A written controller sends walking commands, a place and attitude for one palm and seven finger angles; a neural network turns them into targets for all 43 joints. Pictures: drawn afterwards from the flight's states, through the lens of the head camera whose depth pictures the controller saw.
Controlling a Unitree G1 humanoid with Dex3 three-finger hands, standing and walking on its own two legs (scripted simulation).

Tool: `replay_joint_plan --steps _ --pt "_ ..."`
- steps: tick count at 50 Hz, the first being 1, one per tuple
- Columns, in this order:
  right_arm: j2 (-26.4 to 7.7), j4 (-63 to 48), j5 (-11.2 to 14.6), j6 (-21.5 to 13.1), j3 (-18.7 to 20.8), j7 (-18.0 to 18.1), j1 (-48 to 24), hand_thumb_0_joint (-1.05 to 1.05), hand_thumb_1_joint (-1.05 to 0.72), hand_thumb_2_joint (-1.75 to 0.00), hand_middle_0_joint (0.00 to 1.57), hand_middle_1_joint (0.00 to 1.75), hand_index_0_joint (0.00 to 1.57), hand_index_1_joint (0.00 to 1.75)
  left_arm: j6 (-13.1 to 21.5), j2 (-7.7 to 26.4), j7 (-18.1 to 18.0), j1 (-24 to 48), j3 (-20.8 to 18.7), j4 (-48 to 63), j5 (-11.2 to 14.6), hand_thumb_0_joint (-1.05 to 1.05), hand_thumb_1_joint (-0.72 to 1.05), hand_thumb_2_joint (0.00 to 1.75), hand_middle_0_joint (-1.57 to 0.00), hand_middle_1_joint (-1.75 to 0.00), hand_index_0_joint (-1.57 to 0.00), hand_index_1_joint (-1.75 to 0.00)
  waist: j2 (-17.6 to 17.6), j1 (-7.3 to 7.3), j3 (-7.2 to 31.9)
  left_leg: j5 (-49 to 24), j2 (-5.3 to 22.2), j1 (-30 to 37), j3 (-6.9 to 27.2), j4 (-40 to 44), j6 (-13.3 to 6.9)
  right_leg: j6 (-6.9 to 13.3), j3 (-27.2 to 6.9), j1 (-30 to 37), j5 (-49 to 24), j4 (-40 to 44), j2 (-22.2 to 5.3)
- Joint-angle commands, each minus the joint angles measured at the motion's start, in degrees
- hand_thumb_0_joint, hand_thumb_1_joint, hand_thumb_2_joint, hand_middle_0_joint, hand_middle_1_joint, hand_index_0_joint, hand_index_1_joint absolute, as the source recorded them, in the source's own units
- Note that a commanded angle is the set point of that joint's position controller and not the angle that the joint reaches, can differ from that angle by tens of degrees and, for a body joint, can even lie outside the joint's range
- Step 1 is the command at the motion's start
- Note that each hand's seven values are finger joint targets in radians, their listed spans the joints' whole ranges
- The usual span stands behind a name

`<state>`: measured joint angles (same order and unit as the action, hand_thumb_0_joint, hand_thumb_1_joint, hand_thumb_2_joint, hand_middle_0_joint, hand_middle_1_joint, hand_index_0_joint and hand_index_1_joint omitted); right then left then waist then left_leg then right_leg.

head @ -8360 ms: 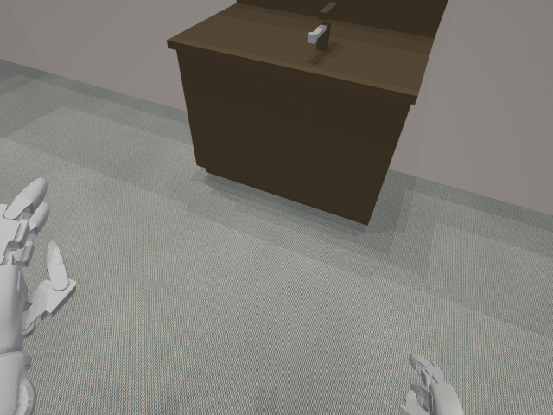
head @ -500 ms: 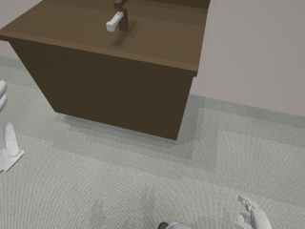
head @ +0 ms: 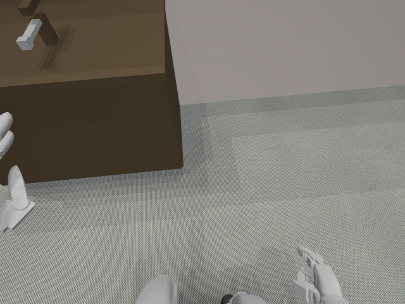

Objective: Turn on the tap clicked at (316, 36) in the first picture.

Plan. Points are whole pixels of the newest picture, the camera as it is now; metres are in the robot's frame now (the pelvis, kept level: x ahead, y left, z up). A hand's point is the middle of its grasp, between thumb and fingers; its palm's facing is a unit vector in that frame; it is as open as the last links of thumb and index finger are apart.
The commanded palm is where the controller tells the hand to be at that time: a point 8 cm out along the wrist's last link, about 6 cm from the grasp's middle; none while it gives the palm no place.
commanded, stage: turn to face it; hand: left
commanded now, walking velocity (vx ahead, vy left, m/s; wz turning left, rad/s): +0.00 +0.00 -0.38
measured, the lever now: (25, 43) +0.76 +0.54 +0.06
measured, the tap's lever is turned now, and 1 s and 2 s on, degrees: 0 0 0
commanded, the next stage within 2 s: take the last steps up to it in 0.36 s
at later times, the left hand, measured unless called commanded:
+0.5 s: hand (52, 215) +0.21 +0.19 +0.18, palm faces +0.25 -0.86 -0.44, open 7.4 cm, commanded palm +0.17 +0.24 +0.18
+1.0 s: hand (33, 212) +0.22 +0.22 +0.17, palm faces +0.29 -0.87 -0.41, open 7.4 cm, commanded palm +0.17 +0.26 +0.18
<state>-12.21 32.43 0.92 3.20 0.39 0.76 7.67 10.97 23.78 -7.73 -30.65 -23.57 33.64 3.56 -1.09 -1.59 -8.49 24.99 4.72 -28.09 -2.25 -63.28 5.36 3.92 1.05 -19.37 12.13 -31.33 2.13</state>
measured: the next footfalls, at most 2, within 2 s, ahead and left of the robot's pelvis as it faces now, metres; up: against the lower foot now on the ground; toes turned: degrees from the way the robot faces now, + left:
left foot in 0.22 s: +0.03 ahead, +0.14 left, +0.00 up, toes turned +0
right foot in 0.50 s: -0.01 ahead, -0.13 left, +0.00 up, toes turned -17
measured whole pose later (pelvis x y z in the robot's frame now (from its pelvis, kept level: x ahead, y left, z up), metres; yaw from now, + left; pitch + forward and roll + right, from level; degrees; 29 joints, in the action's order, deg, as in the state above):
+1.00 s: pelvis -0.03 +0.01 +0.00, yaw -9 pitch -1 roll +0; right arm -12.2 36.6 0.4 -4.6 2.8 4.2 14.7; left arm 13.0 20.3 -9.2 -26.6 -21.1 26.2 0.3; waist 0.2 -1.0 -0.9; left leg 17.5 2.0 -13.5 -6.5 -31.6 -1.8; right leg -0.7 6.0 -20.8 27.4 -47.6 -3.2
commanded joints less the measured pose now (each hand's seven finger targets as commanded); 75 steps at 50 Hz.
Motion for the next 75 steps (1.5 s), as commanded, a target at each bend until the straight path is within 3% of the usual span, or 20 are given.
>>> replay_joint_plan --steps 1,9,13,17,23,24,26,27,30,41,45,52,53,55,57,61,68,70,72,75 --pt "-4.6 -9.1 -0.2 -2.2 2.1 0.8 -3.5 0.00 -0.90 -0.90 0.20 0.30 0.20 0.30 3.1 9.6 -2.2 -2.1 -9.3 9.2 0.3 0.00 0.90 0.90 -0.20 -0.30 -0.20 -0.30 7.4 2.49 17.7 -1.2 -0.3 0.9 0.6 9.2 -0.8 6.1 -16.9 12.0 -17.7 11.2 -15.5" --pt "-6.5 -9.3 0.1 -3.3 2.5 1.7 -0.3 0.00 -0.90 -0.90 0.20 0.30 0.20 0.30 2.7 8.3 -2.2 3.6 -5.2 11.1 -1.3 0.00 0.90 0.90 -0.20 -0.30 -0.20 -0.30 3.9 1.76 16.5 -6.9 -0.8 20.7 -0.1 37.8 -4.2 1.7 -18.5 0.0 2.1 10.7 -12.3" --pt "-5.9 -10.0 -0.8 -5.6 2.5 2.6 -1.4 0.00 -0.90 -0.90 0.20 0.30 0.20 0.30 4.4 8.7 -1.8 6.6 -5.1 11.7 -2.8 0.00 0.90 0.90 -0.20 -0.30 -0.20 -0.30 -18.0 2.54 11.8 -15.5 20.4 14.8 17.6 49.6 -14.8 -5.3 -2.5 -8.7 16.1 -26.4 -1.1" --pt "-6.8 -8.4 0.2 -8.0 3.0 1.2 0.8 0.00 -0.90 -0.90 0.20 0.30 0.20 0.30 3.5 5.2 -1.2 8.9 -0.9 10.6 -2.8 0.00 0.90 0.90 -0.20 -0.30 -0.20 -0.30 -12.6 2.16 9.6 -31.1 14.2 15.8 1.0 42.0 -10.9 -6.5 2.8 -7.1 12.9 -20.5 -2.9" --pt "-6.8 -7.9 0.0 -9.5 2.3 0.8 0.6 0.00 -0.90 -0.90 0.20 0.30 0.20 0.30 3.1 5.9 -1.1 10.4 -1.9 6.9 -2.2 0.00 0.90 0.90 -0.20 -0.30 -0.20 -0.30 -12.6 1.71 10.7 -24.4 12.4 11.2 -1.0 35.0 -7.3 -6.3 7.0 9.0 4.0 2.6 -1.7" --pt "-6.3 -7.6 0.0 -9.4 2.2 0.8 0.4 0.00 -0.90 -0.90 0.20 0.30 0.20 0.30 3.3 7.1 -1.1 10.3 -3.2 5.5 -2.4 0.00 0.90 0.90 -0.20 -0.30 -0.20 -0.30 -8.2 1.74 11.8 -18.1 10.5 8.3 -2.2 30.9 -6.3 -5.1 4.5 13.0 -0.2 6.5 -4.3" --pt "-3.7 -7.7 -0.1 -8.7 1.1 1.0 -0.2 0.00 -0.90 -0.90 0.20 0.30 0.20 0.30 3.3 10.2 -2.1 9.3 -5.9 4.0 -2.1 0.00 0.90 0.90 -0.20 -0.30 -0.20 -0.30 13.6 1.62 15.0 6.0 -0.9 -2.2 -5.6 13.3 -3.2 3.1 -17.4 16.5 -10.3 12.4 -19.5" --pt "-5.4 -7.7 0.3 -7.9 2.2 1.2 -1.4 0.00 -0.90 -0.90 0.20 0.30 0.20 0.30 2.3 9.8 -2.0 6.2 -6.0 2.3 -1.1 0.00 0.90 0.90 -0.20 -0.30 -0.20 -0.30 18.3 2.88 15.7 7.9 -1.5 -4.1 -1.4 4.3 -3.7 4.3 -24.8 14.8 1.2 16.4 -22.4" --pt "-4.4 -6.0 -0.3 -6.3 0.9 1.7 -3.1 0.00 -0.90 -0.90 0.20 0.30 0.20 0.30 3.4 8.9 -2.3 1.7 -6.4 6.4 -1.3 0.00 0.90 0.90 -0.20 -0.30 -0.20 -0.30 6.9 1.45 12.8 -2.0 0.8 -6.9 2.5 -0.3 -3.5 6.2 -17.0 12.2 4.1 16.9 -21.8" --pt "-5.7 -5.3 -1.1 -8.4 3.4 3.7 2.1 0.00 -0.90 -0.90 0.20 0.30 0.20 0.30 5.4 6.9 -3.5 4.7 -3.9 6.6 -2.8 0.00 0.90 0.90 -0.20 -0.30 -0.20 -0.30 4.0 0.91 13.9 -4.8 -2.5 16.6 -5.4 39.1 -6.6 1.5 -6.9 7.0 14.5 10.1 -16.4" --pt "-6.6 -4.9 -0.8 -9.7 3.3 3.9 0.2 0.00 -0.90 -0.90 0.20 0.30 0.20 0.30 6.6 7.1 -2.7 7.7 -3.2 5.8 -3.8 0.00 0.90 0.90 -0.20 -0.30 -0.20 -0.30 -17.3 0.61 7.1 5.6 15.9 14.4 21.7 52.2 -18.1 -4.2 3.7 -8.9 20.1 -23.0 -5.0" --pt "-6.4 -3.3 -0.7 -11.1 2.9 2.8 0.7 0.00 -0.90 -0.90 0.20 0.30 0.20 0.30 5.9 5.2 -2.0 6.5 -1.7 5.0 -3.1 0.00 0.90 0.90 -0.20 -0.30 -0.20 -0.30 -9.6 1.73 10.5 -13.4 7.7 11.9 4.4 38.9 -12.4 -4.5 8.8 7.2 9.2 0.9 -4.4" --pt "-6.1 -3.3 -0.7 -10.6 2.7 2.8 -0.1 0.00 -0.90 -0.90 0.20 0.30 0.20 0.30 5.7 5.5 -1.9 7.4 -2.0 3.9 -3.1 0.00 0.90 0.90 -0.20 -0.30 -0.20 -0.30 -5.9 2.03 10.8 -11.3 6.6 6.5 3.0 33.8 -11.2 -3.5 6.3 13.6 5.9 5.8 -6.2" --pt "-4.6 -4.2 -0.6 -9.5 2.8 2.4 -0.3 0.00 -0.90 -0.90 0.20 0.30 0.20 0.30 5.6 9.1 -2.0 8.4 -5.3 -0.1 -2.9 0.00 0.90 0.90 -0.20 -0.30 -0.20 -0.30 17.9 2.04 11.5 2.5 -3.4 -12.8 -4.6 7.2 -6.3 6.5 -27.3 24.0 5.2 15.7 -26.4" --pt "-6.7 -3.8 -0.3 -8.6 3.8 1.5 -1.8 0.00 -0.90 -0.90 0.20 0.30 0.20 0.30 5.5 8.3 -1.3 10.4 -4.8 -1.3 -1.7 0.00 0.90 0.90 -0.20 -0.30 -0.20 -0.30 13.2 2.06 7.6 2.0 -0.2 -15.5 4.3 -5.2 -4.6 9.1 -31.6 16.2 14.5 19.3 -29.9" --pt "-4.4 -3.4 -0.6 -7.2 1.7 1.6 -2.4 0.00 -0.90 -0.90 0.20 0.30 0.20 0.30 7.5 6.6 -1.0 8.0 -3.1 2.4 -2.4 0.00 0.90 0.90 -0.20 -0.30 -0.20 -0.30 8.5 1.65 7.5 -6.0 2.9 -8.0 1.7 5.3 -4.3 4.8 -7.2 10.1 -6.1 15.7 -23.2" --pt "-3.8 -6.4 -0.9 -9.3 2.8 3.1 -0.6 0.00 -0.90 -0.90 0.20 0.30 0.20 0.30 6.8 7.0 -2.8 10.2 -3.1 12.0 -2.8 0.00 0.90 0.90 -0.20 -0.30 -0.20 -0.30 4.7 1.90 13.5 -13.5 -3.4 18.5 -10.4 36.3 -5.4 0.1 1.6 7.8 -2.0 3.4 -16.0" --pt "-7.1 -6.5 -0.3 -9.9 4.7 3.3 1.3 0.00 -0.90 -0.90 0.20 0.30 0.20 0.30 7.4 6.8 -2.9 11.6 -3.7 14.5 -2.6 0.00 0.90 0.90 -0.20 -0.30 -0.20 -0.30 -17.1 0.15 17.7 -21.1 9.0 32.3 7.5 40.9 -10.7 -4.6 7.9 -6.1 9.4 -21.7 -7.8" --pt "-5.6 -5.9 -0.7 -11.0 4.2 3.0 0.5 0.00 -0.90 -0.90 0.20 0.30 0.20 0.30 8.2 10.0 -2.7 9.4 -6.1 11.4 -2.5 0.00 0.90 0.90 -0.20 -0.30 -0.20 -0.30 -18.5 0.77 18.1 -22.4 18.4 30.6 24.2 45.3 -19.7 -4.5 2.0 -15.8 24.5 -40.5 -6.4" --pt "-5.5 -4.6 0.8 -11.3 4.8 2.0 0.2 0.00 -0.90 -0.90 0.20 0.30 0.20 0.30 7.7 7.2 -1.9 3.7 -5.6 13.0 -1.7 0.00 0.90 0.90 -0.20 -0.30 -0.20 -0.30 -9.1 1.06 16.2 -28.2 14.5 30.6 12.8 42.2 -19.3 -5.5 2.0 -22.0 18.8 -38.1 -9.1"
